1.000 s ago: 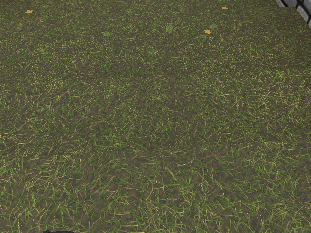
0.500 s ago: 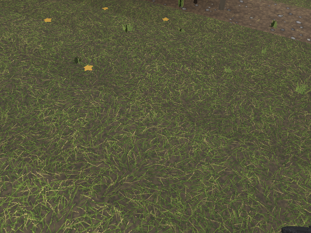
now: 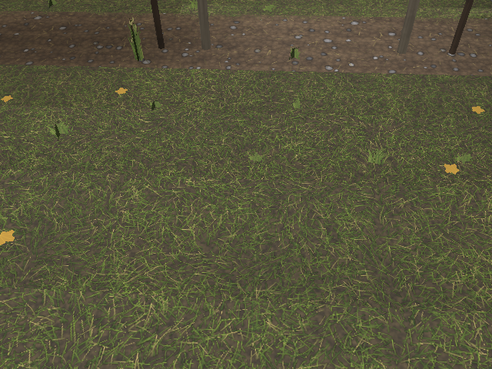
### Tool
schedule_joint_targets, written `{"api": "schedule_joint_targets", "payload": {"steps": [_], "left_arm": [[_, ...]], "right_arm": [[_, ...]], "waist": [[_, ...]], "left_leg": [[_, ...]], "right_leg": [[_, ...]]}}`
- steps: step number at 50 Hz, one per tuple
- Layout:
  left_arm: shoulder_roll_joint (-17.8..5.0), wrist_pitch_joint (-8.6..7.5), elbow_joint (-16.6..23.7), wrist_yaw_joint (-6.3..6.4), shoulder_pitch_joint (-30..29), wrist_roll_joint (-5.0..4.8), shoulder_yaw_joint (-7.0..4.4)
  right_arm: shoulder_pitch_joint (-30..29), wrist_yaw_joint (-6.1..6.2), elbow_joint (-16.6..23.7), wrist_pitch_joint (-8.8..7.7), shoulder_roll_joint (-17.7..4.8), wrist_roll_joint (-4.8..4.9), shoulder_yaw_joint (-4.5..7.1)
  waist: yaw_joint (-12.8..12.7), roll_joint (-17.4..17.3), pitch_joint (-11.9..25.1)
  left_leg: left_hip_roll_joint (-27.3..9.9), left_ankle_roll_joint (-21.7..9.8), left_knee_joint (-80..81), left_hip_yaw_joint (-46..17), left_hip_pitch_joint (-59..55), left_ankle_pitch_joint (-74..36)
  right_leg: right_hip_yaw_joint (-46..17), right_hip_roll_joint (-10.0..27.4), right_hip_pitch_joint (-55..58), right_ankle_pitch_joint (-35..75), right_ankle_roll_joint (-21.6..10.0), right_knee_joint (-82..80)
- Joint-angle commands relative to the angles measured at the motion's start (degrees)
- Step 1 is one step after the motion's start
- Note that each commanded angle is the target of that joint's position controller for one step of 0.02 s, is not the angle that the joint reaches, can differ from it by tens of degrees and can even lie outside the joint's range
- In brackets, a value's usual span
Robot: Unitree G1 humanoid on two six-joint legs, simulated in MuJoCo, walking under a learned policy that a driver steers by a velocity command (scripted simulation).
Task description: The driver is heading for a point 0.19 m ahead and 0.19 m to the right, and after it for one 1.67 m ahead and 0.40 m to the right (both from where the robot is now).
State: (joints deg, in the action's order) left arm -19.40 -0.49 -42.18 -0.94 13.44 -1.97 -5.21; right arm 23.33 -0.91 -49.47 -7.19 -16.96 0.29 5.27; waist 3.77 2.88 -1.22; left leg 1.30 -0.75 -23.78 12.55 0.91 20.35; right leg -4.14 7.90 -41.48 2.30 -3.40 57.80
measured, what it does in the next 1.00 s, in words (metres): goes down, turning right: right foot 0.19 m lower, then left foot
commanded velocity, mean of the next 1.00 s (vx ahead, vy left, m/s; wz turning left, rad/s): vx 0.27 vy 0.00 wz -0.62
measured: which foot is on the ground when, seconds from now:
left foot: down 0.00-0.22, up 0.24-0.58, down 0.60-1.00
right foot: up 0.00-0.24, down 0.26-0.62, up 0.64-0.88, down 0.90-1.00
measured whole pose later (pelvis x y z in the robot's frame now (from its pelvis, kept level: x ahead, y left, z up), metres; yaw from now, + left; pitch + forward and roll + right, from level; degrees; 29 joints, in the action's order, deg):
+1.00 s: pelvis +0.44 -0.01 -0.18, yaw -38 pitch +0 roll +0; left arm -13.2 2.2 -45.4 -0.2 13.7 1.8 -1.5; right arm 13.8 -0.4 -39.8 1.7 -14.1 -0.5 2.8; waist 2.4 -2.0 -1.3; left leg 1.7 1.1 -27.9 -5.1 20.2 7.9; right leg -3.4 -1.8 -13.0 -17.8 -0.7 31.3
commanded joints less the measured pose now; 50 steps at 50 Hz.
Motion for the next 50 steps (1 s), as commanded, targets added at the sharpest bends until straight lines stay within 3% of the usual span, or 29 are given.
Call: {"api": "schedule_joint_targets", "payload": {"steps": [1, 4, 7, 9, 11, 12, 13, 14, 15, 16, 17, 18, 19, 20, 23, 25, 30, 31, 32, 33, 34, 36, 39, 43, 45, 46, 47, 48, 50], "left_arm": [[0.02, -1.36, 2.73, -2.24, -1.84, 0.85, -0.26], [0.06, -1.43, 3.99, -4.45, -5.09, 1.26, -0.34], [0.46, -0.59, 5.33, -5.73, -8.31, 1.65, -0.26], [-1.74, 0.42, 2.39, -5.2, 2.17, 1.61, -1.68], [-8.99, 2.48, -5.59, -3.87, 23.11, 1.97, -5.02], [-7.35, 1.84, -8.32, -3.24, 28.01, 2.71, -4.36], [-11.25, 0.09, -10.92, -2.46, 29.43, 4.11, -3.5], [-11.55, -1.87, -8.25, -2.33, 24.32, 5.35, -2.09], [-11.48, -1.89, -4.31, -2.08, 20.33, 4.26, -3.08], [-10.83, -1.27, 0.37, -2.04, 12.24, 2.96, -3.13], [-14.07, -1.78, 2.7, -1.1, 5.19, 2.82, -3.37], [-11.89, -2.23, 5.09, -0.58, -0.39, 3.01, -2.95], [-8.28, -1.83, 5.54, 0.51, -3.54, 2.57, -1.56], [-8.08, -1.7, 5.42, 1.43, -2.42, 2.95, -1.24], [-8.3, 0.01, 3.36, 4.34, 1.83, 1.09, -1.85], [-6.64, 1.54, 3.36, 5.33, 2.58, 0.23, -1.75], [-0.52, 2.31, 5.47, 4.68, 0.68, 0.66, -0.31], [1.82, 2.23, 5.28, 4.27, 3.82, 1.38, 0.36], [2.23, 2.25, 5.2, 4.04, 10.11, 0.59, 0.55], [-3.1, 2.38, 4.97, 3.46, 11.47, 0.89, -0.43], [-6.44, 3.1, 3.81, 3.47, 7.0, 0.82, -1.36], [-4.93, 4.51, 3.39, 3.47, 3.17, 1.17, -1.0], [-0.22, 4.25, 2.74, 1.99, 2.37, 0.92, 0.95], [0.07, 3.52, 1.62, 1.12, 1.02, 0.96, 1.62], [-1.15, 3.32, 0.41, 0.99, 2.51, 2.13, 1.41], [-4.38, 3.17, 0.79, 0.95, 1.94, 3.16, 0.96], [-3.3, 2.56, -0.34, 0.71, 1.21, 4.06, 1.28], [-0.51, 1.82, 0.1, 0.65, -0.31, 4.59, 2.15], [-3.16, 0.96, 0.16, 1.34, -1.85, 4.15, 1.37]], "right_arm": [[-7.05, 2.92, 4.52, -1.45, -4.03, -0.41, 0.14], [-2.78, 4.44, 3.82, -0.29, -5.35, -0.73, 0.13], [0.19, 4.81, 4.19, 1.93, -4.41, 0.78, -0.36], [-1.14, 3.97, 6.43, 2.67, -7.33, 2.24, -0.24], [-6.48, 2.04, 7.8, 2.19, -6.94, 4.42, -0.67], [-12.3, 1.33, 6.89, 1.99, -4.55, 5.81, -0.74], [-16.27, 1.98, 8.95, 1.55, -0.19, 1.98, -1.59], [-2.35, 1.57, 12.71, 0.89, 2.54, -1.03, -1.97], [-1.96, 1.33, 15.17, 0.08, 1.01, -1.08, -3.35], [-3.3, 1.61, 15.38, 0.13, -4.4, 0.09, -2.32], [-5.65, 2.14, 16.36, 0.02, -6.99, 2.55, -1.37], [-8.11, 3.34, 15.13, 1.36, -9.64, 2.31, -0.42], [-10.0, 4.21, 13.27, 3.59, -10.13, 1.7, 0.24], [-11.24, 5.04, 14.12, 4.76, -8.34, -0.17, -0.14], [-16.74, 4.23, 15.88, 3.92, -2.64, -1.25, -1.29], [-18.13, 3.32, 16.08, 4.36, -1.67, -0.72, -1.4], [-17.37, 2.09, 15.98, 4.42, -2.31, -1.54, -0.46], [-15.7, 2.01, 15.71, 4.29, -4.28, -2.25, -0.13], [-15.22, 1.95, 16.1, 4.98, -6.66, -3.97, 0.33], [-14.83, 1.53, 16.18, 5.42, -6.61, -3.0, 0.54], [-15.93, 1.4, 17.24, 5.78, -4.08, -2.03, -0.01], [-18.35, 0.88, 17.3, 6.86, -2.78, -1.24, -0.81], [-19.54, 0.49, 16.69, 8.02, -4.09, -1.8, -0.33], [-14.82, 0.93, 15.14, 8.89, -5.38, -0.69, -0.05], [-11.86, 1.14, 14.0, 8.53, -4.93, -0.38, -0.38], [-11.31, 0.79, 14.07, 7.98, -4.49, -0.8, -0.53], [-12.75, 0.45, 14.95, 7.45, -2.94, -1.24, -1.0], [-14.2, 0.39, 15.1, 7.37, -2.95, -1.18, -1.11], [-15.08, 0.8, 15.77, 7.86, -4.61, -0.46, -0.56]], "waist": [[-3.55, -1.26, -5.77], [-2.82, -2.19, -7.6], [-1.84, -0.63, -9.18], [-6.22, -1.76, -1.02], [-14.21, -2.56, 6.58], [-19.86, 8.22, -2.09], [-18.96, 16.23, -8.67], [-5.52, 14.75, 1.97], [-7.34, 7.96, 16.35], [-5.25, -5.37, 19.97], [-0.7, -9.83, 22.53], [0.73, -14.44, 15.73], [1.67, -18.67, 7.31], [1.44, -15.48, 5.52], [-2.29, -4.43, 11.33], [-3.69, -1.34, 14.38], [-2.62, 3.26, 6.48], [-3.51, -3.83, 7.12], [-6.7, -20.66, 9.4], [-7.59, -21.12, 12.61], [-5.14, -12.62, 9.76], [-5.17, -7.11, 5.92], [-5.73, -10.0, 5.22], [-3.49, -13.5, 6.52], [-3.92, -11.84, 6.22], [-3.12, -7.57, 5.29], [-2.21, 0.07, 4.07], [-2.79, 2.37, 2.62], [-2.98, 5.05, -1.05]], "left_leg": [[-12.72, -4.64, 6.9, -0.7, 10.2, -8.53], [-13.92, -2.26, -0.57, 2.88, 8.77, -10.09], [-14.33, 0.65, -12.51, 7.23, 4.12, -16.43], [-13.94, 2.18, -30.08, 8.94, 8.39, -30.86], [-12.41, 5.08, -57.8, 6.16, 10.25, -32.71], [-3.02, 7.28, -86.55, 4.75, 19.8, 18.79], [2.03, 6.49, -100.96, 0.29, 35.43, 39.06], [1.94, 7.25, -101.45, -12.11, 52.97, 33.67], [0.8, 6.57, -95.94, -18.76, 56.5, 27.19], [-1.93, 4.55, -88.32, -21.59, 55.69, 19.14], [-2.91, 3.19, -76.66, -25.72, 55.12, 6.96], [-4.44, 4.32, -70.98, -26.2, 52.63, 5.04], [-5.67, 7.75, -58.73, -25.42, 43.94, 3.12], [-5.33, 9.52, -47.83, -23.74, 34.2, 2.6], [-0.49, 9.8, -25.2, -21.73, 21.38, -13.75], [1.71, 8.86, -19.59, -21.33, 21.74, -16.8], [-0.48, 2.45, -5.32, -21.93, 16.32, -21.44], [-8.0, -1.52, -1.12, -28.43, 8.28, -34.96], [-20.81, -12.06, 1.23, -42.44, 1.86, -49.88], [-24.56, -16.27, 4.58, -54.72, 2.85, -34.66], [-20.42, -14.71, 3.9, -49.66, 6.41, -25.2], [-14.47, -10.66, 4.03, -38.91, 13.18, -15.62], [-7.72, -7.46, 6.78, -29.53, 18.73, -8.19], [-10.22, -9.05, 7.36, -32.44, 14.59, -0.34], [-8.97, -5.31, 7.43, -30.39, 19.27, 4.53], [-7.03, -2.16, 5.26, -26.98, 22.38, 3.8], [-3.41, 0.22, 2.92, -21.49, 18.58, 0.54], [-2.19, 1.55, -0.22, -20.26, 14.47, -3.66], [-0.32, 1.21, -4.62, -19.51, 17.2, -6.06]], "right_leg": [[1.34, -0.65, 3.57, 24.71, -0.12, -13.46], [3.42, -2.74, 6.19, 34.0, -1.55, -16.93], [8.89, -4.18, 5.99, 33.53, -0.88, -25.02], [13.8, -8.59, 26.5, 37.09, 0.44, -25.19], [13.34, -7.45, 45.28, 43.81, -2.04, -29.82], [5.58, -1.55, 47.4, 49.02, -8.79, -46.54], [6.65, -4.17, 50.81, 65.52, -7.65, -37.56], [-8.85, 0.92, 67.02, 79.24, -14.81, -18.98], [-21.62, 6.57, 73.0, 66.97, -22.93, -20.82], [-30.09, 9.29, 68.55, 36.84, -24.06, -27.84], [-43.58, 16.16, 60.06, 12.36, -25.75, -35.98], [-48.81, 18.1, 46.92, 12.52, -24.65, -36.97], [-39.06, 13.12, 28.09, 17.73, -21.81, -38.08], [-32.51, 6.68, 16.73, 20.58, -19.48, -38.04], [-18.53, -6.07, 15.38, 21.96, -12.86, -32.7], [-18.81, -7.11, 21.5, 14.26, -9.28, -30.17], [-23.3, -7.89, 20.23, -6.23, -5.33, -24.54], [-17.91, -13.0, 15.32, -21.39, -1.99, -15.98], [-9.95, -22.0, 8.75, -43.63, 2.42, 0.25], [-8.36, -17.94, 5.86, -42.98, 5.26, 9.65], [-8.31, -16.25, 6.48, -37.93, 6.38, 14.13], [-6.78, -14.83, 8.46, -32.43, 7.58, 13.91], [0.72, -12.52, 18.05, -29.79, 7.55, -4.28], [1.64, -9.83, 26.94, -23.42, 5.03, -26.04], [1.09, -9.18, 35.49, -15.77, 2.11, -33.61], [-4.04, -4.66, 36.27, -17.25, -0.08, -32.86], [-6.61, -2.57, 27.96, -26.69, -1.89, -34.94], [-6.77, -2.49, 23.42, -33.21, -1.71, -38.45], [-6.48, -2.4, 22.7, -33.07, -0.31, -40.39]]}}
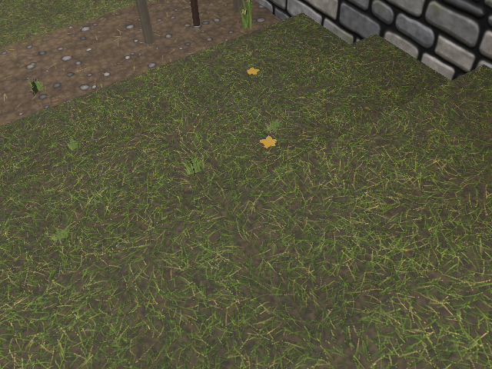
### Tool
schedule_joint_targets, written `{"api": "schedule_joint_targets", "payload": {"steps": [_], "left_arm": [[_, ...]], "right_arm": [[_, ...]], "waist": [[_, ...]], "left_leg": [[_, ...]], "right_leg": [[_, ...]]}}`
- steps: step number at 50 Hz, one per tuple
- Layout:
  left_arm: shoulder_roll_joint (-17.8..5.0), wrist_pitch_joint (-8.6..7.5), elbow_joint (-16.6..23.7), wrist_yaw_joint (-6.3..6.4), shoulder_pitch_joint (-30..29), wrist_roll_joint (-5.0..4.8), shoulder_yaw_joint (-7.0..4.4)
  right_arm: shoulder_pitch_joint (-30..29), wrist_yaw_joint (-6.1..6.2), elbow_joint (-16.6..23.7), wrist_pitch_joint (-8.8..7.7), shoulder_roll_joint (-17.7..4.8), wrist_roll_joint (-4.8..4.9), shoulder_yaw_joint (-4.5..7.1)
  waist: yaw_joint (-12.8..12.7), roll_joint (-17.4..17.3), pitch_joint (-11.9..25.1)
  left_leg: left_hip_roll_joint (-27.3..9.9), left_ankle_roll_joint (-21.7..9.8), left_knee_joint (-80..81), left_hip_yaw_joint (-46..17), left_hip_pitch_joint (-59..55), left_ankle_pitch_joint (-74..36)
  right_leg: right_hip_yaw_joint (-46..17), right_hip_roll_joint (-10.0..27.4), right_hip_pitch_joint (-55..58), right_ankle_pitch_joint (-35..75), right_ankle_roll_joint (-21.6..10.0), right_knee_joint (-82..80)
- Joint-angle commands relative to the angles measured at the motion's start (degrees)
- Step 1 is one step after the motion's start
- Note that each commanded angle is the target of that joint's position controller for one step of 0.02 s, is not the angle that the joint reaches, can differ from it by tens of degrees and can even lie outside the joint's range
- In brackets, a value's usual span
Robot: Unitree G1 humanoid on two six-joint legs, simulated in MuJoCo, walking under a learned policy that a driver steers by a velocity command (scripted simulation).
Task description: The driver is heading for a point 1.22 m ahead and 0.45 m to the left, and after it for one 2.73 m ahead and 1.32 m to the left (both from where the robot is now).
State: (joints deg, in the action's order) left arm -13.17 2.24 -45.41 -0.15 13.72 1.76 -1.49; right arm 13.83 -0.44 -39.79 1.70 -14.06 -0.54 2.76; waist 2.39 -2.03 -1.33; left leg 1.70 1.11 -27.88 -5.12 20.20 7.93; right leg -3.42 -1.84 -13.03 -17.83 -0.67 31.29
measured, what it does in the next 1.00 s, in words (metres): walks ahead, turning left: left foot, then right foot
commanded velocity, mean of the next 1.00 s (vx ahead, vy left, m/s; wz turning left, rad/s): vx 0.39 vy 0.00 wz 0.59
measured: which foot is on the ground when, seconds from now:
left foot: down 0.00-0.02, up 0.04-0.28, down 0.30-0.78, up 0.80-1.00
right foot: down 0.00-0.30, up 0.32-0.74, down 0.76-1.00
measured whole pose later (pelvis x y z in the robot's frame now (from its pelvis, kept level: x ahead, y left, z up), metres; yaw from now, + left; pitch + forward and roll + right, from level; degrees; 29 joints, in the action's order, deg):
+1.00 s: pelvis +0.24 +0.11 +0.00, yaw +38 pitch +2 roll +0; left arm -14.6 -5.7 -45.4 -1.6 25.3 -0.8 -2.2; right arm 13.2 -0.4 -34.1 -2.3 -16.8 2.1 1.5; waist -4.3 -2.9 0.9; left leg -1.7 -2.9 -58.3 -6.2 37.1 8.9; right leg -1.8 -2.6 -6.2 -19.6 -2.7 23.7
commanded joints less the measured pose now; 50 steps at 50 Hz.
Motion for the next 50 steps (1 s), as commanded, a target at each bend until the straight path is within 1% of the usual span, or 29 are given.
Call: {"api": "schedule_joint_targets", "payload": {"steps": [1, 3, 5, 6, 10, 12, 13, 14, 15, 16, 17, 18, 19, 20, 22, 24, 28, 33, 34, 36, 38, 39, 40, 41, 42, 43, 44, 47, 50], "left_arm": [[-11.47, -1.91, 3.2, 1.03, -1.53, -0.31, -3.2], [-12.71, -1.79, 3.49, 2.1, -1.32, -0.86, -4.09], [-11.07, -1.74, 4.64, 2.84, -2.21, -0.8, -3.91], [-10.26, -1.73, 5.0, 2.86, -3.04, -1.23, -3.87], [-11.1, -0.41, 5.33, 2.11, -5.38, -2.61, -4.88], [-11.83, -0.19, 5.26, 1.71, -5.01, -3.24, -5.27], [-11.89, -0.46, 5.35, 1.43, -5.9, -3.69, -5.34], [-11.21, -0.96, 5.02, 1.09, -5.89, -4.15, -5.21], [-10.31, -1.74, 5.36, 0.86, -4.81, -3.29, -5.16], [-6.3, -2.64, 9.96, 0.5, -8.1, -0.45, -3.73], [-9.31, -2.99, 8.74, 0.45, -10.12, -0.6, -4.08], [-10.29, -2.88, 8.95, 0.65, -11.72, -1.78, -4.36], [-10.14, -2.6, 8.24, 1.35, -11.76, -1.46, -4.39], [-10.72, -2.32, 7.75, 2.14, -11.9, -0.97, -4.59], [-10.93, -2.69, 6.73, 0.91, -9.81, -1.59, -4.82], [-10.29, -3.67, 6.78, -0.33, -12.16, -2.11, -4.62], [-9.2, -6.53, 7.41, -0.75, -16.25, -2.05, -4.15], [-8.58, -8.82, 9.31, -1.57, -17.87, -2.57, -3.48], [-8.96, -9.1, 9.28, -1.58, -16.56, -2.1, -3.46], [-9.11, -9.59, 9.38, -1.64, -13.95, -2.51, -3.55], [-9.28, -9.51, 8.03, -1.31, -6.74, -2.42, -3.99], [-11.23, -9.72, 6.23, -1.15, 1.55, -2.34, -4.54], [-14.44, -9.59, 5.89, -1.22, 7.63, -0.82, -5.01], [-18.32, -9.2, 4.94, -2.15, 8.65, -0.8, -6.27], [-15.21, -9.24, 5.71, -2.38, 6.97, -1.94, -5.56], [-12.81, -9.32, 5.83, -2.19, 7.08, -1.95, -4.6], [-11.52, -9.41, 5.99, -1.96, 7.58, -2.15, -3.9], [-8.96, -9.07, 5.19, -1.35, 7.33, -3.04, -2.49], [-9.8, -8.62, 3.4, -0.97, 9.43, -2.73, -2.3]], "right_arm": [[-5.23, 0.53, 6.58, -0.81, -8.92, 0.95, 2.47], [-2.81, 0.48, 6.9, -0.46, -9.27, 1.75, 3.01], [-2.49, 0.23, 8.12, 0.16, -8.72, 1.68, 3.3], [-1.89, 0.2, 8.47, 0.66, -8.44, 1.73, 3.45], [-2.35, -0.97, 10.0, 2.1, -5.99, 2.37, 2.37], [-1.66, -1.44, 10.47, 2.23, -7.1, 2.67, 2.88], [0.51, -1.36, 9.98, 2.41, -7.77, 2.44, 3.45], [4.17, -0.7, 9.03, 2.55, -9.14, 2.02, 4.42], [7.54, 0.39, 9.22, 2.31, -13.96, 1.64, 6.06], [7.85, 0.09, 11.07, 1.32, -24.73, -0.19, 7.79], [9.3, -0.85, 11.59, 0.02, -20.15, -1.02, 6.29], [6.18, -0.84, 11.47, -0.83, -17.67, -0.47, 5.33], [3.58, -0.23, 11.32, -0.72, -16.38, 1.19, 5.11], [1.26, 0.63, 11.56, 0.08, -15.61, 2.34, 4.8], [2.63, 1.97, 11.05, 0.88, -14.51, 2.72, 4.22], [4.54, 2.72, 10.79, 0.35, -14.61, 2.4, 3.95], [5.7, 3.84, 9.3, -1.43, -15.36, 2.24, 3.89], [5.46, 3.23, 9.01, -1.46, -13.88, 2.44, 3.0], [4.88, 3.02, 8.82, -1.24, -13.3, 2.29, 2.54], [3.98, 2.47, 8.74, -1.04, -12.17, 2.13, 1.85], [3.95, 2.17, 8.33, -1.05, -9.84, 1.95, 0.83], [3.12, 1.68, 8.65, -1.31, -7.14, 1.92, -0.22], [6.62, 1.08, 8.53, -2.0, -2.65, 1.7, -1.62], [5.69, 1.47, 11.24, -3.23, -5.16, 4.61, -0.91], [1.28, 1.77, 10.6, -3.95, -10.49, 4.27, 0.43], [-1.77, 1.75, 10.68, -4.23, -11.23, 3.17, 0.87], [-1.88, 1.62, 10.53, -4.23, -9.68, 2.36, 0.49], [-4.15, 0.2, 11.15, -4.93, -7.3, 3.28, 0.16], [-6.9, -0.59, 11.27, -5.88, -5.12, 1.99, -0.68]], "waist": [[-2.08, 10.58, -2.39], [-2.34, 11.28, -2.27], [-3.08, 10.56, -0.81], [-2.74, 9.2, -0.26], [-3.51, 8.82, 0.87], [-3.77, 9.72, 3.13], [-2.37, 9.05, 4.24], [-0.34, 6.62, 6.12], [1.06, -2.7, 7.03], [-0.54, -21.54, 10.27], [2.94, -12.25, 15.78], [1.34, -7.67, 11.32], [-0.23, -1.99, 7.85], [-1.04, -0.45, 6.73], [-2.31, -1.89, 9.32], [-0.8, -4.84, 6.53], [0.06, -6.75, 2.18], [1.24, -8.06, 1.67], [1.04, -8.54, 1.48], [-0.28, -8.11, 1.0], [-3.8, -5.77, 1.51], [-7.12, -2.02, 3.7], [-7.53, 8.99, 8.58], [-6.92, 18.77, 5.3], [-7.54, 11.02, -0.88], [-7.79, 7.33, -2.55], [-7.22, 6.85, -1.87], [-5.56, 9.46, -4.26], [-5.95, 7.23, -3.6]], "left_leg": [[0.21, -1.14, -3.27, -1.13, 1.65, 5.81], [0.44, -1.73, -12.49, 1.48, 6.19, 11.12], [-2.08, -1.04, -26.62, 2.16, 11.35, 20.57], [-3.38, -0.47, -31.37, 1.73, 13.88, 22.24], [-5.19, 0.26, -23.37, 5.79, 12.82, 17.08], [-3.01, -0.84, -16.93, 9.23, 7.35, 14.77], [-1.6, -2.02, -11.64, 10.79, 3.52, 10.69], [0.78, -3.76, -4.49, 10.97, -3.66, 4.12], [-3.22, -8.12, 0.74, -1.56, -14.78, -19.22], [-20.7, -22.33, 5.33, -34.58, -23.35, -38.57], [-23.13, -25.22, 6.92, -35.55, -25.35, -32.94], [-20.91, -22.52, 5.74, -29.63, -22.54, -30.07], [-16.96, -18.62, 5.28, -24.19, -19.69, -25.58], [-14.71, -15.95, 4.98, -21.1, -17.99, -23.72], [-10.17, -14.1, 9.43, -20.32, -15.43, 3.46], [-9.84, -14.72, 14.58, -24.25, -14.5, 23.98], [-8.44, -13.88, 14.45, -25.18, -12.1, 22.43], [-7.37, -12.75, 12.04, -25.3, -6.25, 19.51], [-6.85, -12.47, 11.75, -25.33, -3.91, 18.76], [-6.91, -12.02, 10.18, -25.49, -1.22, 19.32], [-4.99, -10.25, 5.49, -23.8, 4.23, 18.9], [-3.17, -8.12, -4.27, -21.29, 9.52, 22.48], [3.27, -5.03, -23.57, -12.72, 16.35, 24.91], [3.42, -4.57, -34.76, -7.84, 29.7, 21.57], [0.35, -4.59, -39.38, -6.8, 34.2, 17.25], [-0.82, -5.0, -41.0, -6.75, 34.7, 12.39], [-1.86, -5.28, -41.14, -6.42, 33.36, 9.56], [-5.32, -5.18, -31.83, -5.76, 31.54, 2.85], [-6.12, -2.87, -27.18, -0.33, 29.11, -4.59]], "right_leg": [[-8.04, 8.99, -4.36, -9.87, -3.93, -14.03], [-10.35, 15.14, -2.3, 2.93, -8.36, -12.78], [-12.46, 21.56, 0.2, 20.91, -13.07, -10.9], [-11.6, 22.45, 2.32, 26.99, -13.69, -9.66], [-1.72, 18.3, 6.98, 33.85, -10.09, -5.16], [1.64, 17.69, 7.08, 35.82, -8.46, -1.95], [3.95, 16.9, 6.47, 36.52, -7.21, 1.71], [7.39, 14.52, 4.03, 36.08, -4.82, 9.12], [10.23, 9.68, -7.66, 20.14, 0.48, 23.12], [6.42, -3.15, -27.75, -20.86, 5.16, 40.12], [-4.54, -1.62, -29.1, -23.67, 4.5, 46.95], [-4.84, -0.57, -30.43, -19.51, 3.65, 47.5], [-4.29, 0.55, -30.6, -14.33, 3.45, 44.06], [-4.66, 1.39, -29.94, -9.35, 3.64, 39.34], [-4.42, 1.15, -23.92, -1.4, 3.58, 29.99], [-4.6, 0.22, -23.96, 1.73, 3.49, 21.04], [-5.33, -1.03, -21.87, 6.25, 3.79, 8.25], [-3.11, -0.99, -13.4, 8.98, 3.71, 3.82], [-2.86, -0.87, -9.45, 10.3, 3.45, 2.73], [-0.92, -0.32, -2.96, 11.16, 2.66, -0.31], [0.73, 0.06, 8.34, 9.64, 1.37, -2.77], [-5.1, 5.69, 17.46, 4.98, -1.38, -5.74], [-18.35, 15.33, 26.76, -5.07, -6.7, -6.98], [-40.93, 23.26, 25.47, -24.97, -12.86, -16.04], [-40.27, 23.33, 20.87, -26.07, -12.99, -17.43], [-34.47, 21.1, 18.59, -21.9, -11.8, -16.49], [-29.59, 18.67, 17.38, -18.46, -11.09, -16.47], [-21.33, 14.29, 12.06, -10.48, -10.81, -19.29], [-15.61, 13.22, 9.26, -0.57, -12.91, -20.52]]}}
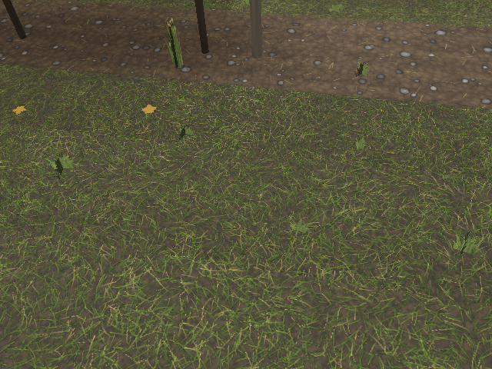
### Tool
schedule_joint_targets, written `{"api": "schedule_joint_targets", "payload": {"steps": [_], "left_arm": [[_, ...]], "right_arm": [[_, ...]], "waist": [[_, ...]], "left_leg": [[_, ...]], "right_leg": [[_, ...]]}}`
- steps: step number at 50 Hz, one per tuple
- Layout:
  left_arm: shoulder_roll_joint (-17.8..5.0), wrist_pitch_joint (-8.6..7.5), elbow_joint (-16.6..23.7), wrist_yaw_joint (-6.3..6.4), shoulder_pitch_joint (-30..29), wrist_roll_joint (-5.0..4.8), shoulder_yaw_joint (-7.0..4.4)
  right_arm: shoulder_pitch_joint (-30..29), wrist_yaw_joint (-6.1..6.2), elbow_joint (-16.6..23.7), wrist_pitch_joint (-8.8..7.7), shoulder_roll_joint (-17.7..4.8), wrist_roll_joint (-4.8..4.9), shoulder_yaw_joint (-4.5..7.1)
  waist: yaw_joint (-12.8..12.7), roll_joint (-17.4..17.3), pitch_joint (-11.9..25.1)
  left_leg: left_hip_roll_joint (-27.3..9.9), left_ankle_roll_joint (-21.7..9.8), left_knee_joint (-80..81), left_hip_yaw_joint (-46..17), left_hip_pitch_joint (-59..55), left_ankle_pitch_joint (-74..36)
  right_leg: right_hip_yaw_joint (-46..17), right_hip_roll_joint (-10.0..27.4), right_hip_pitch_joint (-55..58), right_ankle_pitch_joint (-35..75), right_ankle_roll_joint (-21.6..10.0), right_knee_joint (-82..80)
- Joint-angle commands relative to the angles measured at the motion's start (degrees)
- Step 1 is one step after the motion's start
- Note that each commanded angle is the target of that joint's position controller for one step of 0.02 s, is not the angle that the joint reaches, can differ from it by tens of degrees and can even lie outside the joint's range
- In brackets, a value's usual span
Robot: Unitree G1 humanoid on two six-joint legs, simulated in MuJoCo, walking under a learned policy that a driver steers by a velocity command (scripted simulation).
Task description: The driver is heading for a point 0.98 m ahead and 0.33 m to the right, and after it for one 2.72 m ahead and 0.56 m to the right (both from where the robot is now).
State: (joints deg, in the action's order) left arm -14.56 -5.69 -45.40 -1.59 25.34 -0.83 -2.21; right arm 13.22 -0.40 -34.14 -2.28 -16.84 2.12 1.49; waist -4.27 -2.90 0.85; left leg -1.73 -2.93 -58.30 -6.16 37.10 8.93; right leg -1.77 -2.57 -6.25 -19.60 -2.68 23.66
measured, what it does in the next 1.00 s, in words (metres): goes down, turning right: left foot 0.19 m lower, then right foot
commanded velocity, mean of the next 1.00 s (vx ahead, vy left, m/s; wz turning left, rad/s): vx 0.98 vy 0.00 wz -0.60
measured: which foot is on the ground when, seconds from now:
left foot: up 0.00-0.34, down 0.36-0.72, up 0.74-1.00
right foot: down 0.00-0.36, up 0.38-0.70, down 0.72-1.00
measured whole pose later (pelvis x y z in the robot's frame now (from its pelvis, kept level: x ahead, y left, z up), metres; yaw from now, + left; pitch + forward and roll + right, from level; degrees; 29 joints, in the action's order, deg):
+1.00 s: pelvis +0.84 -0.04 -0.21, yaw -40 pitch +1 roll +3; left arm -12.8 -2.9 -38.9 1.7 24.3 -1.9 -1.4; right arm -2.8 -2.6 -36.8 -6.8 -16.9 -1.4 3.0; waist -4.4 -0.9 -1.6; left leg -1.4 -1.4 -45.8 -12.1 38.6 -6.5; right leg -10.4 -9.1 -13.4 -29.4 -7.5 44.2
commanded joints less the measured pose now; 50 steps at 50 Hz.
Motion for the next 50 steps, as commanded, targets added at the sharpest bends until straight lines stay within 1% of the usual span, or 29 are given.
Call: {"api": "schedule_joint_targets", "payload": {"steps": [1, 4, 7, 13, 16, 17, 18, 19, 20, 21, 22, 23, 24, 26, 28, 30, 33, 34, 35, 36, 37, 38, 39, 40, 41, 45, 47, 48, 50], "left_arm": [[-10.12, -1.25, 2.94, 0.64, 0.24, 1.39, -1.89], [-7.22, -1.11, -1.75, 1.91, 10.93, -0.51, -1.09], [-5.68, 0.7, -2.44, 4.07, 11.5, -0.78, 0.06], [-6.48, 3.33, -4.04, 4.99, 12.81, -1.66, -0.93], [-7.59, 5.22, -4.62, 4.74, 11.1, -0.32, -2.16], [-7.51, 5.29, -4.85, 4.38, 8.78, -0.36, -2.37], [-6.2, 3.96, -5.49, 3.67, 5.76, -0.43, -2.44], [1.2, 1.83, -3.7, 2.37, 9.07, 0.71, -0.71], [-0.96, -0.38, -3.06, 1.95, 19.0, -2.52, -0.07], [-2.25, -1.29, -1.32, 2.44, 15.55, -4.41, -0.12], [-2.63, -1.06, 1.72, 3.15, 8.59, -4.66, 0.01], [-1.76, 0.32, 2.67, 4.33, 3.87, -3.51, 0.31], [-1.15, 1.4, 3.87, 4.7, 2.25, -3.37, -0.31], [1.2, 3.86, 5.63, 2.93, -2.52, -2.74, -0.68], [0.44, 4.59, 9.02, 2.52, -8.72, -1.3, -1.02], [0.02, 4.73, 8.81, 1.43, -7.99, 0.21, -0.99], [-4.45, 4.84, 10.04, -0.38, -7.28, -0.47, -2.59], [-6.87, 4.69, 9.2, -1.16, -3.86, -0.89, -3.77], [-11.07, 4.86, 6.48, -1.79, 7.8, -0.98, -5.94], [-14.39, 5.06, 2.2, -1.77, 20.24, -1.98, -7.54], [-14.67, 4.92, 3.26, -1.65, 15.14, -2.52, -6.51], [-13.28, 2.62, 9.28, -1.42, 3.84, -0.16, -4.05], [-9.19, 1.73, 11.78, -1.11, 0.66, -0.11, -3.58], [-9.89, 0.72, 12.07, -1.26, -2.21, 0.29, -3.65], [-9.69, -0.24, 12.57, -1.63, -5.7, -0.08, -3.59], [-9.87, 1.12, 14.05, 1.1, -10.92, -0.71, -2.91], [-9.75, 1.5, 11.27, 3.37, -4.35, -0.92, -3.05], [-8.04, 2.18, 9.83, 4.41, -2.94, -1.77, -2.53], [-7.51, 2.91, 8.18, 5.44, -1.21, -1.14, -1.88]], "right_arm": [[-6.46, -1.13, 4.55, -2.33, -3.25, -0.95, 1.24], [-14.35, -2.22, 5.59, -3.55, -4.9, -0.13, 2.3], [-21.92, -4.89, 6.07, -5.3, -0.74, -2.3, 1.22], [-22.45, -5.84, 5.24, -5.5, -2.1, -0.14, 1.73], [-9.91, -3.51, 0.85, -5.67, -6.25, -0.59, 3.6], [0.81, -2.67, -2.36, -5.67, -7.55, -0.81, 4.4], [13.8, -2.18, -6.63, -5.29, -8.28, -1.69, 4.57], [19.02, -2.96, -9.54, -5.04, -9.79, -4.42, 2.95], [20.1, -3.3, -8.69, -4.1, -11.87, -4.18, 4.63], [19.37, -3.54, -9.9, -2.97, -13.81, -4.47, 6.1], [17.23, -3.23, -11.24, -2.97, -12.95, -4.52, 6.33], [13.42, -3.23, -12.65, -3.18, -9.96, -4.42, 5.45], [9.32, -2.85, -13.46, -4.23, -6.64, -3.62, 4.39], [-0.97, -2.19, -15.12, -4.59, 0.66, -1.73, 2.05], [-9.93, -0.89, -14.23, -5.19, 0.34, -2.49, 1.54], [-9.4, 0.44, -14.42, -5.33, -3.86, -2.79, 2.54], [-4.55, 2.57, -15.08, -3.02, -11.04, -1.09, 4.41], [-3.23, 3.31, -15.06, -2.17, -12.66, -1.68, 4.76], [-4.95, 3.67, -13.95, -1.82, -14.27, -2.47, 4.97], [-9.28, 3.23, -12.61, -2.24, -11.95, -2.26, 4.28], [-6.49, 1.97, -11.6, -3.53, -4.4, -3.07, 2.14], [-0.52, 0.58, -5.56, -6.33, -3.29, -0.71, 1.38], [-5.14, -0.24, -5.14, -7.71, -10.07, 0.04, 2.56], [-6.75, -0.29, -5.0, -7.7, -9.72, 0.53, 2.81], [-6.11, 0.15, -6.01, -6.81, -8.08, -0.5, 2.72], [-6.44, -0.08, -4.21, -3.95, -5.09, -3.78, 2.18], [-10.82, -1.55, -2.84, -4.53, -6.59, -2.69, 3.65], [-14.15, -2.33, -1.22, -4.79, -4.39, -3.61, 3.01], [-17.44, -3.68, 0.89, -4.78, -1.22, -4.23, 2.16]], "waist": [[0.45, 7.78, -3.26], [-1.96, 8.3, -6.13], [-3.72, 6.49, -9.5], [-1.94, 6.83, -11.81], [3.39, 8.24, -3.95], [9.3, 6.43, -0.52], [15.43, -2.65, 5.57], [12.24, -18.33, 11.53], [9.03, -28.49, 23.03], [10.03, -21.59, 26.71], [9.8, -10.82, 23.95], [8.6, 0.28, 15.08], [5.61, -1.81, 9.81], [0.59, -2.76, -4.67], [-1.24, -7.65, -11.04], [-0.7, -4.98, -9.04], [-2.35, 1.13, -5.66], [-4.67, 0.0, -2.16], [-11.51, -0.93, 4.29], [-16.99, 6.07, 5.39], [-10.56, 23.28, -1.05], [1.11, 32.01, 5.8], [-0.16, 19.13, 2.2], [2.52, 9.28, -3.28], [5.2, 0.84, -3.75], [8.03, -0.51, -1.73], [5.11, 0.6, -2.57], [3.04, 2.74, -2.35], [1.22, 3.8, -1.67]], "left_leg": [[-2.63, 1.46, -0.52, 1.49, 10.27, -10.01], [-4.54, -0.29, 6.87, -1.48, 25.66, -14.41], [-1.81, 0.38, 20.43, 4.57, 6.89, -34.41], [-1.63, 1.11, 27.13, 1.79, -6.44, -32.74], [-4.89, 1.3, 35.53, -0.41, -16.6, -30.75], [-7.51, 1.53, 38.99, -0.77, -27.91, -34.71], [-11.03, -0.28, 38.84, -2.84, -50.98, -42.51], [-12.98, 2.85, 8.0, 0.97, -75.44, -65.4], [-18.57, -1.62, 4.44, -5.58, -82.35, -71.96], [-21.16, -5.64, 16.13, -14.39, -78.35, -53.09], [-24.17, -9.54, 27.38, -21.95, -69.47, -28.02], [-24.41, -10.63, 34.8, -24.6, -58.18, -16.52], [-28.34, -11.47, 31.92, -23.46, -47.85, -19.53], [-21.04, -4.62, 35.5, -5.81, -25.34, -18.65], [-16.19, -1.12, 42.66, 5.65, -12.8, -19.17], [-15.36, -2.01, 42.41, 10.24, -18.46, -28.06], [-14.39, -1.19, 34.8, 16.57, -28.88, -51.44], [-14.12, -1.25, 27.21, 17.46, -29.5, -60.01], [-13.99, -1.42, 11.87, 16.92, -21.49, -68.68], [-7.11, 0.82, -14.83, 16.69, -6.53, -35.64], [6.11, 1.53, -38.85, 12.77, 2.96, 22.18], [8.41, 0.34, -38.71, -0.68, 14.78, 24.74], [5.78, -2.2, -30.83, -3.98, 12.42, 18.42], [4.25, -2.5, -24.3, -3.64, 10.04, 15.4], [2.13, -1.48, -19.34, -4.69, 4.93, 13.82], [2.62, 3.38, -1.25, 1.91, -8.38, 13.01], [1.07, 1.61, 9.35, -3.21, -4.03, -13.26], [1.46, 1.88, 14.68, -2.02, -3.22, -23.11], [3.77, 1.4, 18.86, -1.43, -5.64, -29.35]], "right_leg": [[-16.26, 14.89, 2.76, 5.57, -11.29, -10.31], [-15.7, 16.33, 16.77, 8.54, -8.45, -5.58], [-8.69, 11.88, -0.53, 4.62, -6.11, -5.92], [-8.73, 12.06, -0.69, 10.32, -4.67, 3.77], [-12.66, 10.05, 11.01, 26.7, -3.18, 26.36], [-12.35, 9.01, 5.75, 28.18, -1.76, 41.86], [-9.72, 2.33, -10.07, 6.42, 0.98, 66.2], [-13.97, 0.43, -39.39, -29.78, -0.62, 85.16], [-16.89, 2.53, -44.77, -23.47, 0.65, 88.29], [-12.45, 4.14, -46.6, -17.83, 2.8, 87.13], [-6.84, 6.76, -49.46, -12.37, 4.11, 83.61], [-3.61, 8.57, -49.9, -8.01, 3.4, 86.41], [-5.62, 11.97, -49.57, -0.26, 1.58, 81.38], [-7.35, 15.35, -41.79, 5.23, 1.15, 62.88], [-5.11, 15.24, -31.9, 10.24, 1.7, 43.52], [1.05, 12.38, -27.92, 10.63, 1.41, 36.51], [7.88, 5.93, -21.21, 9.65, -4.8, 28.23], [10.74, 2.59, -12.81, 9.65, -5.72, 27.88], [10.81, -0.52, 6.77, 10.54, -7.02, 32.48], [6.22, -0.49, 23.76, 12.02, -10.16, 29.88], [-10.5, 2.37, 18.29, 3.67, -14.98, 16.47], [-45.7, 13.85, 20.1, -10.1, -25.87, 0.15], [-48.89, 15.47, 13.44, -14.65, -23.64, -7.17], [-46.2, 15.54, 4.95, -11.72, -21.62, -7.67], [-41.67, 13.6, -1.82, -5.34, -19.87, -3.8], [-24.06, 6.04, -16.98, 22.23, -17.42, 3.18], [-21.51, 2.73, -16.5, 13.78, -13.29, 8.4], [-21.76, 2.41, -15.69, 7.22, -12.42, 10.13], [-22.3, 0.38, -16.06, 2.4, -11.23, 12.47]]}}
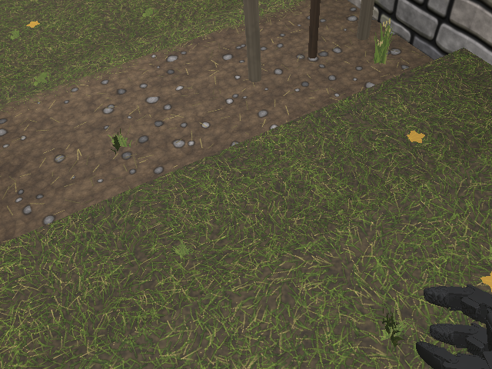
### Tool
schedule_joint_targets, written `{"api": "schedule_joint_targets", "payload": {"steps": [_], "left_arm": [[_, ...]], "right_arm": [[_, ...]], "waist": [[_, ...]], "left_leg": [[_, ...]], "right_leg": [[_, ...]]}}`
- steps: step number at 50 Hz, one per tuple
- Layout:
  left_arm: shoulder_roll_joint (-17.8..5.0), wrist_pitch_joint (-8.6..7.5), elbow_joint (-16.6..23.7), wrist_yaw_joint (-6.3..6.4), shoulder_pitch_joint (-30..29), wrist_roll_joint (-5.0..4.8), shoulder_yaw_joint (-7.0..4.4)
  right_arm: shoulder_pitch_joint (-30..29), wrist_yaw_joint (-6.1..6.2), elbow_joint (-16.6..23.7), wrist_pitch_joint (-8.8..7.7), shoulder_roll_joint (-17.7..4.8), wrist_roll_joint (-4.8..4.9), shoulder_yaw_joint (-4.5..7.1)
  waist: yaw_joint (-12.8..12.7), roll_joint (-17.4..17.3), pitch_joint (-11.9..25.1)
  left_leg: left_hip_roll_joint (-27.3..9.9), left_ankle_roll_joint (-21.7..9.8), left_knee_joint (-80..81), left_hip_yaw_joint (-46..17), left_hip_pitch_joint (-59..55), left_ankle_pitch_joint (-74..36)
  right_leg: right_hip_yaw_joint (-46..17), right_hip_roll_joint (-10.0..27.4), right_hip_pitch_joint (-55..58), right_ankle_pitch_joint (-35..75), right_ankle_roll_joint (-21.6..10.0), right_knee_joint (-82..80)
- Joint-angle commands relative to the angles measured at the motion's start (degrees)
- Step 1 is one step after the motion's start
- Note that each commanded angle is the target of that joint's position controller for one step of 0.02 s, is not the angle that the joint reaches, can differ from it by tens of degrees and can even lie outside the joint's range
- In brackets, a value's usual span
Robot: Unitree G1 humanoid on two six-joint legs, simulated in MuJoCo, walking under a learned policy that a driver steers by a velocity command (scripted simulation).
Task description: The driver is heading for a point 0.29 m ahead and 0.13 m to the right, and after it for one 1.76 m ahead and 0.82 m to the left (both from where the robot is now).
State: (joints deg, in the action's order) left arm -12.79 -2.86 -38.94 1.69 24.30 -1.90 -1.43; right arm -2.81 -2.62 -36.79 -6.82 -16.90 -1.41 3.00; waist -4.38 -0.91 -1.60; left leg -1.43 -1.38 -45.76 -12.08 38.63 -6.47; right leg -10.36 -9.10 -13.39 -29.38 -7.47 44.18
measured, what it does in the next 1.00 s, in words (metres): goes down, turning left: left foot 0.19 m lower, then right foot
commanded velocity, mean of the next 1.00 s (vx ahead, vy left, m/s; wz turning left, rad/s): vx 1.00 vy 0.00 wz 0.30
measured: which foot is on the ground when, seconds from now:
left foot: up 0.00-0.22, down 0.24-0.60, up 0.62-1.00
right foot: down 0.00-0.22, up 0.24-0.56, down 0.58-1.00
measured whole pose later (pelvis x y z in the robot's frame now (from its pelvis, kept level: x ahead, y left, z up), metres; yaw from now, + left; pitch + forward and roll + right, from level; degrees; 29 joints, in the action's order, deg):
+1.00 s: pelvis +0.90 +0.20 -0.24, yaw +24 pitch +0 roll -4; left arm -18.4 -5.9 -48.7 2.3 27.2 -1.0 -5.4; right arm 4.7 -5.3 -36.5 -1.1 -20.8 1.4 5.4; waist -4.9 -1.8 -1.4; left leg -4.6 -5.4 -39.1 0.3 39.7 -27.7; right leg 15.7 5.2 9.7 -43.8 7.7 38.2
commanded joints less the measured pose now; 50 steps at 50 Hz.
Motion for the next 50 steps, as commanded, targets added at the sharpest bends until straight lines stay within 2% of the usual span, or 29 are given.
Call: {"api": "schedule_joint_targets", "payload": {"steps": [1, 4, 7, 9, 10, 11, 12, 13, 14, 15, 16, 17, 18, 19, 21, 24, 26, 28, 30, 31, 32, 33, 35, 38, 40, 43, 46, 48, 50], "left_arm": [[-9.62, 0.19, 0.83, 2.56, 0.85, -0.45, -2.79], [-8.68, 0.39, -0.86, 3.01, 1.75, -1.25, -2.43], [-7.3, 0.92, -1.65, 3.3, 0.88, -1.74, -2.76], [-7.92, 0.95, -2.08, 2.96, -1.01, -0.36, -3.04], [-8.92, 0.39, -2.0, 1.71, -4.7, 0.65, -3.02], [-8.11, -0.49, -1.33, 0.68, -9.37, 0.34, -2.7], [-3.46, -1.25, -1.59, -0.17, -10.49, 1.78, -1.74], [3.41, -2.64, -0.48, -0.33, -1.75, 2.12, 0.0], [2.2, -3.95, 0.31, 0.02, 3.36, 0.34, 0.59], [-2.2, -5.43, 2.52, -0.73, 0.95, -2.91, 0.7], [-3.47, -6.1, 3.43, -0.29, -8.92, -2.65, 0.26], [-6.15, -6.47, 5.27, -0.17, -15.05, -2.11, -0.33], [-5.82, -5.3, 5.1, -0.15, -19.84, -0.14, -0.37], [-4.95, -5.15, 5.69, -0.37, -20.76, 1.84, -0.14], [-5.06, -5.52, 6.73, -0.41, -23.77, 3.07, 0.22], [-2.56, -5.44, 7.82, -1.68, -28.12, 1.47, 0.99], [-4.43, -5.55, 8.33, -1.83, -29.22, 0.9, -0.26], [-8.42, -5.97, 7.35, -1.76, -22.49, 1.3, -2.79], [-13.16, -5.22, 3.48, -0.56, 1.64, 0.41, -4.81], [-14.82, -5.2, 1.49, -1.47, 3.5, 0.94, -4.89], [-9.34, -4.81, 1.81, -1.41, -0.35, 0.45, -4.08], [-5.8, -4.34, 1.49, -1.13, -3.89, 0.13, -3.51], [-3.67, -3.93, -0.42, -1.6, -7.65, 1.74, -3.09], [-2.78, -4.16, -1.36, -2.19, -12.7, 0.35, -2.78], [-8.09, -4.4, -2.95, -1.95, -11.1, 1.61, -4.95], [-7.36, -5.93, -3.29, 0.69, -14.18, 0.23, -4.29], [-9.21, -5.3, -3.88, 1.49, -8.98, 1.59, -4.43], [-10.55, -4.2, -4.26, 1.13, -5.81, 1.29, -4.55], [-13.16, -3.45, -4.22, -0.03, -3.14, -0.24, -4.64]], "right_arm": [[-2.66, -1.99, 4.69, -0.46, -0.73, -0.17, 0.7], [-5.2, -2.43, 6.98, -1.46, -2.05, 0.04, 1.31], [-3.77, -1.56, 5.82, -2.43, -4.18, 2.98, 2.3], [10.83, -0.69, 0.74, -1.94, -7.79, 3.58, 4.21], [22.33, -0.36, -2.48, -1.71, -10.22, 3.93, 5.4], [34.92, -0.8, -7.64, -1.48, -10.82, 3.65, 5.71], [43.5, -1.53, -12.15, -0.68, -8.26, 2.35, 4.27], [44.13, -2.38, -14.62, -0.78, -5.98, -0.86, 2.61], [42.83, -1.88, -14.23, -0.02, -4.31, -1.11, 2.46], [41.49, -0.56, -14.32, 1.51, -9.7, -0.18, 4.23], [37.99, 0.4, -12.59, 1.15, -4.04, -0.64, 2.87], [29.99, 0.67, -9.95, -0.92, -6.63, 0.05, 2.54], [24.92, 1.18, -9.1, -1.54, -5.12, 0.28, 1.84], [24.49, 1.59, -9.44, -1.51, -4.34, 0.66, 1.33], [23.74, 2.74, -9.41, -0.72, -3.72, 1.31, 0.99], [30.86, 3.29, -11.18, 0.2, -3.71, 3.62, 1.27], [34.39, 3.17, -12.25, 0.86, -1.48, 4.94, 0.69], [34.57, 2.92, -12.37, 1.6, -2.13, 4.49, 0.73], [28.74, 2.56, -8.99, 1.94, -2.08, 1.51, 0.41], [37.38, 2.57, -7.56, 1.53, 5.3, 4.37, -1.56], [35.21, 3.53, -8.62, 1.99, 1.97, 5.12, -0.99], [29.06, 3.78, -7.68, 2.65, 0.61, 4.29, -0.33], [23.0, 3.7, -5.73, 3.51, -0.24, 2.95, 0.77], [18.59, 2.61, -1.26, 5.89, 0.88, 4.53, 1.01], [19.94, 0.72, -0.65, 5.78, 1.32, 1.91, 0.88], [14.64, -1.52, 0.75, 5.14, -2.14, 2.75, 1.92], [12.17, -3.67, 1.3, 5.14, -2.1, 2.58, 1.84], [11.84, -3.61, 0.88, 5.84, -4.18, 3.36, 2.28], [14.51, -2.23, -0.99, 6.66, -5.32, 2.36, 2.63]], "waist": [[0.7, 3.92, 0.93], [-0.07, 6.18, -1.42], [0.21, 7.09, -3.57], [5.38, 8.8, 1.53], [11.26, 8.45, 6.6], [17.8, 5.07, 8.22], [19.2, -6.37, 5.59], [11.59, -28.7, 5.05], [8.87, -34.18, 10.13], [8.37, -27.7, 12.7], [9.76, -7.47, 11.42], [6.17, -4.85, 4.99], [4.01, 4.44, -3.36], [2.67, 4.29, -3.91], [2.64, -2.83, -5.06], [5.47, -4.01, -3.35], [5.69, -0.87, -2.2], [1.09, -0.83, 4.11], [-10.57, -0.1, 18.17], [-4.49, 18.66, 25.46], [-4.54, 16.73, 15.18], [-4.38, 11.6, 6.19], [-0.6, 3.43, -0.92], [3.46, 5.04, -5.35], [4.28, 1.53, -0.74], [6.24, 1.36, -4.58], [5.35, 0.93, -1.33], [5.76, 0.89, -3.9], [6.66, 1.47, -3.08]], "left_leg": [[3.98, -0.47, 6.69, 4.77, -7.72, -14.03], [2.83, -0.32, 8.89, 3.16, -8.06, -12.6], [-1.7, 2.01, 19.39, 2.76, -10.97, -12.07], [-5.12, 2.99, 23.67, 3.74, -20.23, -17.63], [-6.86, 1.68, 26.56, 4.45, -30.37, -23.89], [-8.49, 0.66, 30.82, 6.32, -42.05, -27.31], [-10.56, -1.91, 24.37, 4.36, -54.07, -19.42], [-6.09, -1.75, 3.43, 4.39, -65.0, -32.52], [-7.59, -4.73, 6.39, -4.61, -68.26, -31.43], [-15.69, -16.95, 18.77, -24.76, -70.37, 7.36], [-18.22, -16.83, 30.72, -39.38, -60.31, 35.27], [-21.06, -18.82, 32.01, -47.94, -48.59, 36.49], [-17.07, -18.69, 29.66, -40.05, -30.52, 26.78], [-13.3, -17.71, 29.69, -31.78, -24.37, 22.81], [-5.9, -14.87, 34.0, -19.35, -13.92, 14.49], [-4.69, -13.76, 36.97, -12.92, -9.46, 8.41], [-4.43, -11.84, 33.48, -12.89, -17.06, 5.46], [-1.86, -8.6, 20.71, -9.83, -23.0, -11.13], [3.23, -5.02, -8.07, -3.7, -10.6, -1.15], [6.22, -3.45, -27.63, 0.11, 3.0, 31.79], [1.77, -3.44, -32.07, 2.41, 11.16, 30.73], [-0.63, -3.31, -31.84, 3.45, 13.38, 26.2], [-3.96, -3.14, -27.1, 4.17, 8.31, 24.29], [-8.82, -2.71, -16.85, 4.76, 5.9, 27.28], [-7.95, -1.65, -21.14, 8.08, 2.66, 13.91], [-8.32, -3.13, -1.91, 4.4, 2.87, -13.36], [-3.24, -4.04, 2.7, 11.56, -14.49, -28.66], [-1.99, -4.16, 4.58, 14.08, -14.23, -25.13], [0.8, -4.24, 8.51, 18.96, -18.01, -21.09]], "right_leg": [[-15.1, 7.17, -9.37, 10.8, -6.39, -7.84], [-17.01, 7.81, -7.29, 11.72, -5.36, -3.81], [-16.24, 7.93, 0.78, 12.75, -2.43, 0.02], [-12.06, 5.93, 9.14, 20.54, -0.26, 13.11], [-10.32, 5.82, 10.09, 29.03, 0.58, 24.01], [-4.54, 5.07, 3.06, 29.7, 3.71, 42.17], [-1.67, -0.12, -14.36, -7.61, 5.01, 64.72], [-4.55, -2.1, -37.19, -20.37, 5.04, 78.21], [-3.2, 0.81, -44.16, -16.9, 4.77, 75.86], [2.36, 4.47, -53.81, -11.24, 5.77, 70.78], [2.41, 9.92, -51.38, 1.24, 2.87, 59.97], [-0.56, 11.84, -49.23, 7.29, 2.09, 49.38], [-0.65, 13.88, -41.79, 9.67, 4.54, 40.18], [-1.47, 15.39, -36.57, 11.37, 5.86, 28.78], [2.17, 14.64, -22.97, 20.6, 8.55, 10.21], [8.32, 8.32, -3.93, 29.24, 9.45, -4.24], [7.62, 7.14, -0.68, 32.46, 8.13, -12.53], [6.36, 6.7, 9.49, 30.23, 5.14, -14.81], [-6.38, 19.14, 35.31, 11.87, -0.64, -11.79], [-35.17, 32.97, 44.47, -6.18, -9.79, -20.79], [-38.56, 32.21, 38.48, -9.91, -8.65, -24.93], [-28.87, 30.39, 30.47, -1.99, -6.52, -25.66], [-15.21, 26.79, 16.49, 14.29, -4.84, -27.19], [-4.09, 27.61, 6.43, 20.8, -3.08, -32.39], [3.13, 27.1, 6.42, 27.65, -4.88, -27.06], [15.49, 22.1, 0.95, 18.45, 2.83, -24.7], [23.12, 19.98, -3.85, 14.16, 6.37, -19.8], [25.4, 20.86, 0.97, 18.56, 7.25, -13.82], [26.9, 22.21, 6.67, 37.66, 8.89, -1.22]]}}
Keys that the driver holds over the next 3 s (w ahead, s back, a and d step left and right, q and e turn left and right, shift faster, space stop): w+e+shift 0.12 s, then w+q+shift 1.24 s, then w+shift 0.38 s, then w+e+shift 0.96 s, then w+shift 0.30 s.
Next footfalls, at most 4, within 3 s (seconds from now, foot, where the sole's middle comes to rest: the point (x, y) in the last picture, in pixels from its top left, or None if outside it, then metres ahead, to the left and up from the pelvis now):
0.24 left None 0.40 0.22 -0.93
0.58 right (298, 308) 0.74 -0.02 -0.93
1.08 left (201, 251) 1.06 0.37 -1.12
1.36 right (211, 174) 1.47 0.38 -1.12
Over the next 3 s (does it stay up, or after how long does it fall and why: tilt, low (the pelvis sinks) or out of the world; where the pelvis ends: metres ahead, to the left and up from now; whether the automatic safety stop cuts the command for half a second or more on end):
stays up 2.23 1.39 -0.53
